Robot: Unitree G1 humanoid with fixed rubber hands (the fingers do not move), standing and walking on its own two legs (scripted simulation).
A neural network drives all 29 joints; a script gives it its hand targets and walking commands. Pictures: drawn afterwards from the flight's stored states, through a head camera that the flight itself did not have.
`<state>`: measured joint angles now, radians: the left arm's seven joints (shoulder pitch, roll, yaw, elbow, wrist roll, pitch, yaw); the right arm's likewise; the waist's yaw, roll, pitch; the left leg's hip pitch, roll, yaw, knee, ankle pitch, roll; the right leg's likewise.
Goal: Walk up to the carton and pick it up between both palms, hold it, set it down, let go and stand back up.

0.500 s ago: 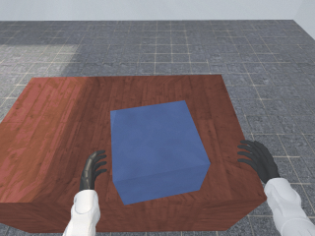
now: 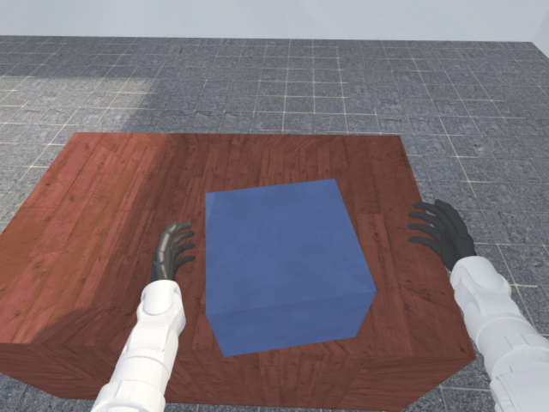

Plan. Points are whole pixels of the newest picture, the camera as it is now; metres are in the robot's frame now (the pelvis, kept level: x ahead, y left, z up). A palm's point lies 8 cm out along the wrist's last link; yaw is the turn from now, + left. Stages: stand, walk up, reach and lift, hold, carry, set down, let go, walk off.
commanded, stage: reach and lift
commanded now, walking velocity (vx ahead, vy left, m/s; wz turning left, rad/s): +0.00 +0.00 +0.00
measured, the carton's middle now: (280, 265) +0.41 +0.08 -0.11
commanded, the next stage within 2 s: none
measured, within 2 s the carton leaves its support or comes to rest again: neither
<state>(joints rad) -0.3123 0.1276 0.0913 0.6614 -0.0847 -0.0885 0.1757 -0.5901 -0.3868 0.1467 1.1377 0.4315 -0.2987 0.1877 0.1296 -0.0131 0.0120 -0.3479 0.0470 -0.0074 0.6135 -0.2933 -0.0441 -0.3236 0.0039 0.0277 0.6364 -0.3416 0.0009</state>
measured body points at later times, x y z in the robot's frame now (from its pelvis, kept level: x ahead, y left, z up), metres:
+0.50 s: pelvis -0.01 +0.00 +0.00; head +0.04 +0.00 +0.45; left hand +0.33 +0.26 +0.00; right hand +0.44 -0.17 +0.05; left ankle +0.02 +0.15 -0.73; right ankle -0.01 -0.12 -0.73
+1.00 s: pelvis -0.02 +0.00 -0.03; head +0.11 -0.01 +0.40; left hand +0.31 +0.26 -0.08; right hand +0.44 -0.17 -0.05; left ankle +0.02 +0.15 -0.73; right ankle -0.01 -0.12 -0.73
